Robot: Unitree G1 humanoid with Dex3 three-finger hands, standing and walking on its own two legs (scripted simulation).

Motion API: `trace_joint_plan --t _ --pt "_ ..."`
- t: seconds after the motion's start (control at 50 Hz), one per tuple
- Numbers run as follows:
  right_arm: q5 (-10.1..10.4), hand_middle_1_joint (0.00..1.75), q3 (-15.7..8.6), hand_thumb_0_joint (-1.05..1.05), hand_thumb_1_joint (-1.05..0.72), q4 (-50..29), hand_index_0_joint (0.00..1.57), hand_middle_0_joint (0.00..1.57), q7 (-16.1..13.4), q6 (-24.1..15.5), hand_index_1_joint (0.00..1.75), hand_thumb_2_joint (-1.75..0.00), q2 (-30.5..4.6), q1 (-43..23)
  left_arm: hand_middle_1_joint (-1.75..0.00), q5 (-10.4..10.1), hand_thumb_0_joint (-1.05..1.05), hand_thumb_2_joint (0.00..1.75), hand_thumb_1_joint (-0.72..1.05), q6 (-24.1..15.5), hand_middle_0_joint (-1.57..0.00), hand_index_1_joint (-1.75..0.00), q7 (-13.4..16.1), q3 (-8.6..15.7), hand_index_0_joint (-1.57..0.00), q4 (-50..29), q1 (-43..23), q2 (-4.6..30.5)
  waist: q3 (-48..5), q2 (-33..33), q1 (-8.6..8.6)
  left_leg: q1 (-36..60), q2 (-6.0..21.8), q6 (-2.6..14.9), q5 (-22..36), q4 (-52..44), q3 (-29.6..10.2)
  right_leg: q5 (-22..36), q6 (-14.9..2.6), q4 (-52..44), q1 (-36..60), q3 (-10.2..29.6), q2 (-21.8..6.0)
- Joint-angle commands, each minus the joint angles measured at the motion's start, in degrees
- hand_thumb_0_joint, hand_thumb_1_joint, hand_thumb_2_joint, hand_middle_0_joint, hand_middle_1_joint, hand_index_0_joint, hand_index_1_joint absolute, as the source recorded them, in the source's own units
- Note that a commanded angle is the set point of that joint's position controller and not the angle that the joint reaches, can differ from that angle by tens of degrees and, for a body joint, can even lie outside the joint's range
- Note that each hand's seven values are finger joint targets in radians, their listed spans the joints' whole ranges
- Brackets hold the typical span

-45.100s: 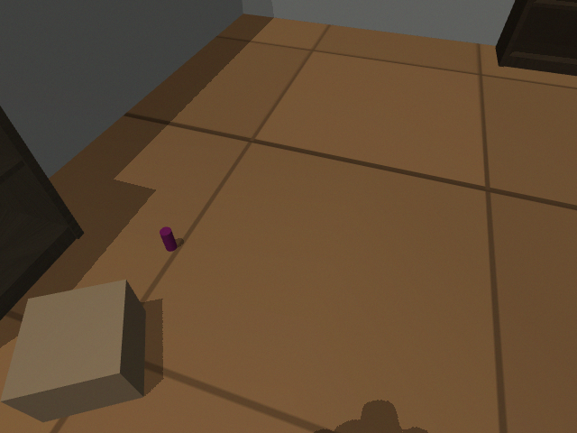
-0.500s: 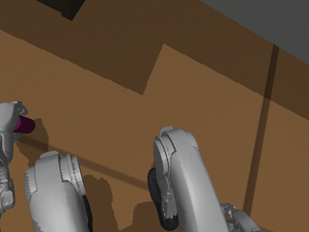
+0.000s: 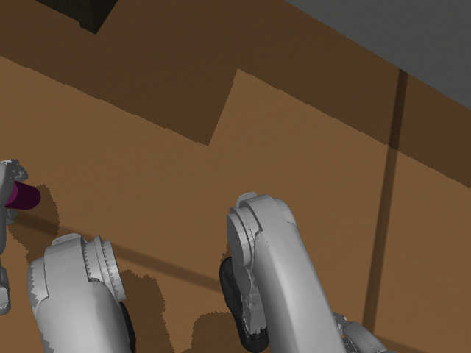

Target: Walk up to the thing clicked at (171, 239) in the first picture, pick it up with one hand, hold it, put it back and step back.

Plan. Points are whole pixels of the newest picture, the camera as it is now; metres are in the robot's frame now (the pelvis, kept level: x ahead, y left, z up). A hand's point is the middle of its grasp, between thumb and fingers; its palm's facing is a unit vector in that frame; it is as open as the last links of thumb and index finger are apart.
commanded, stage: open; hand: left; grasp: from above
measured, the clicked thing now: (14, 195) +0.42 +0.29 -0.24
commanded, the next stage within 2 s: withdraw in 0.80 s
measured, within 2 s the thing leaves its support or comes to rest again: neither
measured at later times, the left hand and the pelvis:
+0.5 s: hand (2, 204) +0.40 +0.30 -0.21, palm faces -0.43 -0.15 -0.89, open 11.6 cm; pelvis +0.00 +0.00 +0.00, yaw +0 degrees
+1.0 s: hand (2, 203) +0.40 +0.30 -0.21, palm faces -0.42 -0.15 -0.90, open 13.3 cm; pelvis +0.00 +0.00 +0.00, yaw +0 degrees
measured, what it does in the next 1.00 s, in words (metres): stands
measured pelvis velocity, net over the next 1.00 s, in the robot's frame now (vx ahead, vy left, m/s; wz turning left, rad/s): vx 0.00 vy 0.00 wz -0.01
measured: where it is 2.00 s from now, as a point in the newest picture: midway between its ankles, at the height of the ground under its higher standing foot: (190, 344)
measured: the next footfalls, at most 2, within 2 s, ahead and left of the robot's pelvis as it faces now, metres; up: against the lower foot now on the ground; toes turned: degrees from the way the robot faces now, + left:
none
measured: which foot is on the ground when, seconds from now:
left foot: down 0.00-1.00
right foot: down 0.00-1.00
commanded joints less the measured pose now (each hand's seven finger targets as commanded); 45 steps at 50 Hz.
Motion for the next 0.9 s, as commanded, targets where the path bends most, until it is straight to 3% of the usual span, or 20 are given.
trace_joint_plan --t 0.0,0.06,0.08,0.1,0.16,0.26,0.28,0.3,0.36,0.42,0.44,0.46,0.6,0.66,0.68,0.76,0.8,0.82,0.86,0.88 --pt "-0.2 0.30 -3.5 0.00 -0.89 -0.5 0.20 0.20 -0.4 -0.8 0.30 -0.90 -15.7 9.2 -0.55 0.0 0.00 0.53 0.41 -0.2 -0.78 -0.53 1.9 -0.2 -0.79 -4.6 -13.1 12.2 -31.9 16.4 -1.34 24.1 -0.9 3.09 5.9 -14.5 7.7 9.4 -4.50 -13.9 16.2 -8.2 1.7" --pt "-0.7 0.30 -2.9 0.00 -0.89 -0.5 0.20 0.20 0.0 -1.2 0.30 -0.90 -15.3 8.5 -0.59 -0.2 0.00 0.56 0.17 -0.3 -0.60 -0.57 2.6 -0.3 -0.62 -4.2 -13.0 11.8 -32.2 17.2 -1.49 24.7 -0.8 2.84 6.6 -14.7 7.4 10.1 -4.53 -13.3 16.0 -8.8 1.8" --pt "-0.7 0.30 -3.4 0.00 -0.89 -0.1 0.20 0.20 -0.1 -1.1 0.30 -0.90 -15.8 8.9 -0.60 0.0 0.00 0.56 0.09 -0.2 -0.57 -0.59 2.8 0.4 -0.59 -4.7 -11.6 12.3 -33.5 18.4 -0.60 25.6 -0.9 2.81 7.3 -15.3 7.5 10.7 -4.67 -13.7 17.0 -8.4 2.0" --pt "-0.7 0.30 -3.3 0.00 -0.89 -0.5 0.20 0.20 0.1 -1.3 0.30 -0.90 -15.6 8.5 -0.61 -0.2 0.00 0.60 0.05 -0.1 -0.55 -0.60 2.9 -0.3 -0.56 -5.0 -13.1 12.1 -32.8 18.3 -1.42 25.2 -0.7 2.80 7.2 -14.4 7.6 10.9 -4.56 -13.5 16.7 -8.4 1.9" --pt "-0.9 0.30 -3.4 0.00 -0.89 -0.1 0.20 0.20 0.3 -1.4 0.30 -0.90 -16.0 8.5 -0.64 -0.2 0.00 0.69 -0.01 0.1 -0.52 -0.64 3.6 1.0 -0.52 -7.3 -13.3 13.4 -34.3 19.5 -1.05 26.1 -0.8 2.78 8.0 -14.6 7.7 11.6 -4.53 -13.5 17.1 -8.4 1.8" --pt "-0.9 0.30 -3.4 0.00 -0.89 -0.2 0.20 0.20 1.0 -2.0 0.30 -0.90 -16.1 8.7 -0.70 -0.5 0.00 0.74 -0.12 1.0 -0.43 -0.70 3.5 0.9 -0.42 -6.8 -13.6 13.3 -33.0 19.9 -1.87 25.9 -0.8 2.75 7.7 -13.9 7.8 11.5 -4.46 -13.3 16.7 -8.3 1.6" --pt "-0.9 0.30 -3.9 0.00 -0.89 0.3 0.20 0.20 1.0 -1.8 0.30 -0.90 -16.7 9.4 -0.72 -0.7 0.00 0.75 -0.14 1.2 -0.41 -0.72 3.6 2.3 -0.41 -7.2 -11.3 13.9 -34.8 20.7 -0.54 27.6 -0.7 2.60 9.0 -14.8 7.7 12.4 -4.47 -13.4 17.6 -8.5 1.7" --pt "-0.9 0.30 -3.9 0.00 -0.89 0.3 0.20 0.20 1.1 -1.9 0.30 -0.90 -16.1 9.2 -0.72 -0.7 0.00 0.77 -0.17 1.5 -0.39 -0.73 3.4 1.7 -0.38 -7.0 -11.3 13.0 -34.9 21.1 -0.89 27.9 -0.7 2.48 9.4 -14.4 7.8 13.0 -4.51 -12.8 17.6 -8.3 1.8" --pt "-0.6 0.30 -4.1 0.00 -0.89 0.0 0.20 0.20 1.5 -1.9 0.30 -0.90 -15.9 8.6 -0.78 -1.1 0.00 0.82 -0.21 1.8 -0.35 -0.78 2.8 1.2 -0.34 -7.0 -11.2 12.9 -34.3 20.5 -0.66 26.1 -0.7 2.58 7.8 -14.7 7.7 11.5 -4.86 -13.2 17.3 -8.1 1.9" --pt "-0.5 0.30 -4.6 0.00 -0.89 0.3 0.20 0.20 1.3 -1.6 0.30 -0.90 -16.5 9.5 -0.81 -1.8 0.00 0.84 -0.26 1.6 -0.31 -0.81 2.5 2.2 -0.30 -8.4 -10.6 12.9 -36.0 20.9 -0.60 27.4 -0.6 2.65 10.4 -14.6 7.6 14.0 -4.59 -13.0 18.4 -8.3 1.8" --pt "-0.5 0.30 -4.2 0.00 -0.89 0.0 0.20 0.20 1.5 -1.8 0.30 -0.90 -15.8 9.1 -0.83 -1.8 0.00 0.84 -0.27 1.5 -0.29 -0.83 2.2 0.7 -0.29 -7.5 -11.6 12.0 -34.6 19.3 -1.30 25.3 -0.6 2.80 9.3 -13.7 7.8 13.4 -4.76 -13.2 18.7 -7.6 1.9" --pt "-0.5 0.30 -4.0 0.00 -0.89 -0.1 0.20 0.20 1.6 -1.6 0.30 -0.90 -16.0 9.8 -0.84 -1.2 0.00 0.86 -0.28 1.4 -0.28 -0.84 2.0 1.4 -0.28 -8.1 -12.1 12.8 -34.5 18.4 -1.55 25.7 -0.7 3.02 10.1 -13.8 7.8 14.1 -4.40 -13.5 18.8 -8.0 1.7" --pt "-0.2 0.30 -4.3 0.00 -0.89 0.1 0.20 0.20 1.1 -1.3 0.30 -0.90 -16.1 9.6 -0.93 -1.6 0.00 0.94 -0.36 0.2 -0.20 -0.93 1.9 1.1 -0.20 -7.9 -11.1 12.4 -34.6 19.1 -0.80 25.5 -0.7 2.91 8.8 -14.4 7.6 12.5 -4.67 -13.8 18.7 -7.9 1.9" --pt "-0.4 0.30 -3.7 0.00 -0.89 0.1 0.20 0.20 1.2 -1.4 0.30 -0.90 -15.9 9.6 -0.97 -1.0 0.00 0.99 -0.35 -0.1 -0.20 -0.97 1.8 0.5 -0.20 -7.1 -13.3 12.6 -33.4 18.3 -2.03 25.5 -0.7 2.92 8.4 -13.8 7.5 12.3 -4.53 -13.3 17.7 -8.2 1.7" --pt "-0.4 0.30 -4.0 0.00 -0.89 0.4 0.20 0.20 1.0 -1.2 0.30 -0.90 -16.4 9.9 -0.99 -1.2 0.00 0.99 -0.37 -0.3 -0.19 -0.98 2.2 1.9 -0.19 -8.2 -12.1 13.7 -35.1 19.2 -0.89 26.3 -0.7 2.92 9.4 -14.2 7.6 13.1 -4.52 -13.7 19.1 -7.8 1.9" --pt "-0.4 0.30 -4.1 0.00 -0.89 -0.3 0.20 0.20 1.0 -1.5 0.30 -0.90 -16.6 9.2 -1.01 -0.6 0.00 0.99 -0.39 -0.2 -0.16 -1.00 2.4 0.4 -0.16 -6.3 -12.6 13.3 -32.9 18.6 -1.54 24.6 -0.7 2.87 7.3 -13.8 7.8 10.9 -4.82 -13.7 17.7 -7.3 1.8" --pt "-0.4 0.30 -4.1 0.00 -0.89 -0.2 0.20 0.20 0.8 -1.5 0.30 -0.90 -16.5 9.7 -1.02 -0.6 0.00 1.00 -0.40 0.0 -0.14 -1.02 2.7 1.9 -0.15 -6.9 -11.9 14.0 -34.0 17.8 -0.72 24.5 -0.8 2.96 7.2 -14.1 7.6 10.2 -4.86 -14.3 18.5 -7.0 1.9" --pt "-0.4 0.30 -4.5 0.00 -0.89 -0.3 0.20 0.20 0.8 -1.6 0.30 -0.90 -17.1 9.5 -1.02 -0.6 0.00 1.01 -0.40 0.1 -0.14 -1.02 2.7 1.3 -0.15 -7.6 -12.6 13.5 -33.8 18.4 -1.31 25.9 -0.8 2.87 7.4 -14.2 7.6 10.7 -4.67 -13.8 17.4 -7.9 1.7" --pt "-0.3 0.30 -4.7 0.00 -0.89 -0.2 0.20 0.20 0.7 -1.7 0.30 -0.90 -17.1 9.0 -1.05 -0.9 0.00 1.03 -0.43 0.2 -0.12 -1.04 3.0 1.5 -0.13 -7.7 -12.0 13.6 -34.1 19.3 -0.74 26.0 -0.8 2.67 6.8 -14.9 7.5 9.8 -5.00 -14.0 17.4 -7.7 1.9" --pt "-0.1 0.30 -4.8 0.00 -0.89 -1.1 0.20 0.20 0.8 -1.9 0.30 -0.90 -17.0 8.3 -1.06 -0.8 0.00 1.01 -0.43 0.3 -0.10 -1.05 2.7 -0.4 -0.12 -8.5 -12.6 11.8 -33.7 19.8 -0.89 25.9 -0.8 2.72 6.9 -14.9 7.6 10.0 -4.98 -13.8 16.7 -7.9 1.8"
